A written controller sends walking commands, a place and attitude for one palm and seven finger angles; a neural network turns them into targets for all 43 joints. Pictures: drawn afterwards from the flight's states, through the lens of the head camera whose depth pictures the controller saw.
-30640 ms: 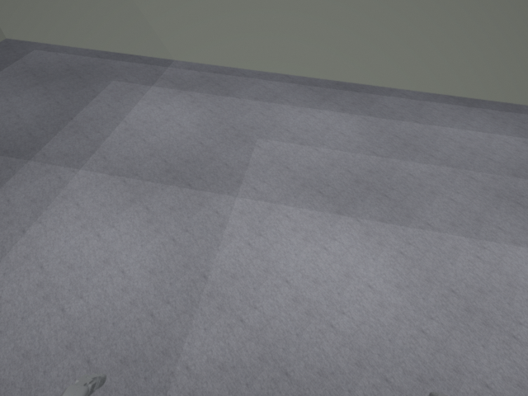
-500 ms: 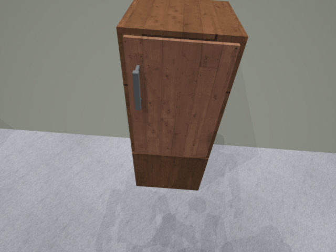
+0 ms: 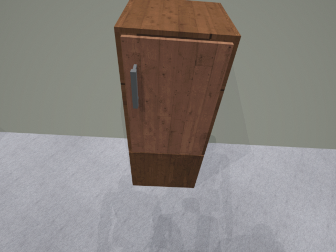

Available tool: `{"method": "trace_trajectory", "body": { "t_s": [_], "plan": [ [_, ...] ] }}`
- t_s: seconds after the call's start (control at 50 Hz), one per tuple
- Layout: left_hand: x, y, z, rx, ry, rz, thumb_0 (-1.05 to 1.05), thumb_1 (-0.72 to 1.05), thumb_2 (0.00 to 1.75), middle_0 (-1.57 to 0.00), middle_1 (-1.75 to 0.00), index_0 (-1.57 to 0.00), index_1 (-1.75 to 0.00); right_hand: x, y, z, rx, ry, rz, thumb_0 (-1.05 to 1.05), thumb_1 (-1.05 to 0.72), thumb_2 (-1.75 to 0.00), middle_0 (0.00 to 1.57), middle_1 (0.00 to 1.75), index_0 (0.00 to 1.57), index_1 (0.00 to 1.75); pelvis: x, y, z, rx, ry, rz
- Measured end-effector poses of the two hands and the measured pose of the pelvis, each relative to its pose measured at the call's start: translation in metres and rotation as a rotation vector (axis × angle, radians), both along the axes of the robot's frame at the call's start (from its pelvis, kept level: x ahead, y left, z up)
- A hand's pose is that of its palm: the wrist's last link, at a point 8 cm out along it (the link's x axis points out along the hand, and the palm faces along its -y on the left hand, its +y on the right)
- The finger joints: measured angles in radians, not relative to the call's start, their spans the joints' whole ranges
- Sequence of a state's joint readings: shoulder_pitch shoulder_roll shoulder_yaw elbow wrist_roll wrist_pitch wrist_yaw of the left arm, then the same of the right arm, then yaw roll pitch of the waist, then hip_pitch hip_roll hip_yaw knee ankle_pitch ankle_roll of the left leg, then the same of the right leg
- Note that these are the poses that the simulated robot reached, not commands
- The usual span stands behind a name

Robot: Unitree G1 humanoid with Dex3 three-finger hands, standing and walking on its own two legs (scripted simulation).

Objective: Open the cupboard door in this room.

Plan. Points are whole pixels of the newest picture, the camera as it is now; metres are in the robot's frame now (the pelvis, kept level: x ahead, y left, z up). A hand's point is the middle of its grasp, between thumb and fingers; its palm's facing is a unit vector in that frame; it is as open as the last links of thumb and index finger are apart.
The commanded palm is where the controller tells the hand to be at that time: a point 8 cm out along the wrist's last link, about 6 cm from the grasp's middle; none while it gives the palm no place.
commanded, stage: shuffle to correct the standing spot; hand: left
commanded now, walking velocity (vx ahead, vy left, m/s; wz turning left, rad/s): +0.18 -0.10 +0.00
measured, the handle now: (135, 87) +0.65 +0.15 +0.05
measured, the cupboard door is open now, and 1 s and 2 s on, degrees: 0 0 0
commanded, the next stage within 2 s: come to a stop and stand still in 0.58 s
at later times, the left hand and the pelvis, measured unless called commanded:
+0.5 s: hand out of the picture +0.00 +0.10 -0.17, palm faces +0.09 -0.99 -0.11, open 7.4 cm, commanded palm none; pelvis +0.05 -0.04 +0.00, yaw +0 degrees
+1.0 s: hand (129, 234) +0.22 +0.12 -0.17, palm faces +0.03 -0.97 -0.24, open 7.3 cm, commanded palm none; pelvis +0.15 -0.07 -0.01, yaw +1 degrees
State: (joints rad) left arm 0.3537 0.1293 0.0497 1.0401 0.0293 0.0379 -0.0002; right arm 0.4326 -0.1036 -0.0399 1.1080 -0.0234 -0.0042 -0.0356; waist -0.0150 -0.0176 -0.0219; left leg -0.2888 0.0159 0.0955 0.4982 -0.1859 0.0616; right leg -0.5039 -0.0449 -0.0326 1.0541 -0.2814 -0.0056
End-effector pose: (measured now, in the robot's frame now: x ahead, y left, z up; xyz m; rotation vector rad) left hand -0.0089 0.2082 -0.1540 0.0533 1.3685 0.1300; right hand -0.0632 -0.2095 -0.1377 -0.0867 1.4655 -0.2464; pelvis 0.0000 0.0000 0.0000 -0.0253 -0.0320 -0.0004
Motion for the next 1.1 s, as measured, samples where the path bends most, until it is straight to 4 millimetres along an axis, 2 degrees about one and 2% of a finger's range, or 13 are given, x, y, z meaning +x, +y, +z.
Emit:
{"method": "trace_trajectory", "body": {
  "t_s": [0.14,0.2,0.24,0.4,0.48,0.58,0.62,0.66,0.76,0.82,0.9,1.0,1.1],
  "plan": [
    [0.041,0.007,0.023,0.084,-0.079,-0.052,0.02,0.93,0.9,-0.2,-0.3,-0.2,-0.3,0.005,-0.008,-0.002,0.038,-0.029,-0.037,0.01,-0.9,-0.9,0.2,0.3,0.2,0.3,0.003,-0.015,0.008,0.004,0.023,-0.015],
    [0.047,-0.001,0.025,0.112,-0.096,-0.06,0.02,0.93,0.9,-0.2,-0.3,-0.2,-0.3,0.012,-0.022,-0.01,0.052,-0.033,-0.045,0.01,-0.9,-0.9,0.2,0.3,0.2,0.3,0.006,-0.029,0.003,0.028,0.03,-0.022],
    [0.043,-0.009,0.024,0.124,-0.095,-0.043,0.01,0.92,0.9,-0.2,-0.3,-0.2,-0.29,0.019,-0.032,-0.012,0.056,-0.026,-0.033,0.01,-0.9,-0.9,0.2,0.3,0.2,0.3,0.007,-0.036,0.001,0.027,0.029,-0.026],
    [0.008,-0.047,0.02,0.053,0.039,0.005,0.01,0.91,0.9,-0.2,-0.3,-0.2,-0.3,0.081,-0.063,0.001,0.026,-0.107,0.01,0.01,-0.91,-0.9,0.19,0.3,0.2,0.3,0.031,-0.045,0.008,0.018,0.027,-0.009],
    [0.003,-0.058,0.012,0.001,0.09,0.035,0.01,0.91,0.9,-0.2,-0.3,-0.2,-0.3,0.118,-0.062,0.003,0.006,-0.13,0.053,0.01,-0.91,-0.9,0.19,0.3,0.2,0.3,0.048,-0.042,0.005,0.003,0.034,0.0],
    [0.009,-0.057,-0.005,-0.05,0.157,0.062,0.01,0.9,0.9,-0.2,-0.3,-0.2,-0.3,0.163,-0.054,0.0,-0.038,-0.174,0.097,0.01,-0.92,-0.9,0.19,0.3,0.2,0.3,0.077,-0.031,-0.008,-0.002,0.037,-0.003],
    [0.02,-0.053,-0.006,-0.054,0.181,0.036,0.01,0.9,0.9,-0.2,-0.3,-0.2,-0.3,0.173,-0.05,0.001,-0.045,-0.192,0.085,0.01,-0.93,-0.9,0.19,0.3,0.2,0.3,0.085,-0.03,-0.007,0.014,0.033,-0.023],
    [0.04,-0.048,-0.002,-0.044,0.18,0.006,0.01,0.91,0.9,-0.2,-0.3,-0.2,-0.3,0.176,-0.049,0.004,-0.047,-0.191,0.066,0.01,-0.93,-0.9,0.19,0.3,0.2,0.3,0.094,-0.03,-0.003,0.023,0.034,-0.032],
    [0.113,-0.035,0.01,0.013,0.068,-0.027,0.01,0.91,0.9,-0.2,-0.3,-0.2,-0.3,0.168,-0.044,0.004,-0.004,-0.104,0.047,0.0,-0.93,-0.9,0.2,0.3,0.2,0.3,0.116,-0.038,0.006,0.028,0.043,-0.025],
    [0.151,-0.029,0.015,0.08,0.015,-0.046,0.02,0.93,0.9,-0.2,-0.3,-0.2,-0.3,0.163,-0.044,-0.002,0.033,-0.041,0.033,0.0,-0.92,-0.9,0.2,0.3,0.2,0.3,0.129,-0.049,0.004,0.033,0.038,-0.018],
    [0.191,-0.033,0.014,0.139,-0.058,-0.056,0.02,0.93,0.9,-0.2,-0.3,-0.2,-0.29,0.167,-0.053,-0.019,0.077,0.018,0.005,0.01,-0.91,-0.9,0.2,0.3,0.2,0.3,0.147,-0.066,-0.006,0.044,0.03,-0.015],
    [0.219,-0.045,0.018,0.138,-0.12,-0.054,0.01,0.92,0.9,-0.2,-0.3,-0.2,-0.3,0.188,-0.067,-0.025,0.064,0.021,0.017,0.01,-0.91,-0.9,0.2,0.3,0.2,0.3,0.148,-0.067,-0.007,0.029,0.025,0.022],
    [0.223,-0.042,0.013,0.11,-0.163,-0.019,0.0,0.92,0.9,-0.2,-0.3,-0.2,-0.3,0.22,-0.076,-0.016,0.007,-0.052,0.072,0.01,-0.91,-0.9,0.19,0.3,0.2,0.3,0.136,-0.057,-0.006,0.024,0.018,0.035]
  ]
}}
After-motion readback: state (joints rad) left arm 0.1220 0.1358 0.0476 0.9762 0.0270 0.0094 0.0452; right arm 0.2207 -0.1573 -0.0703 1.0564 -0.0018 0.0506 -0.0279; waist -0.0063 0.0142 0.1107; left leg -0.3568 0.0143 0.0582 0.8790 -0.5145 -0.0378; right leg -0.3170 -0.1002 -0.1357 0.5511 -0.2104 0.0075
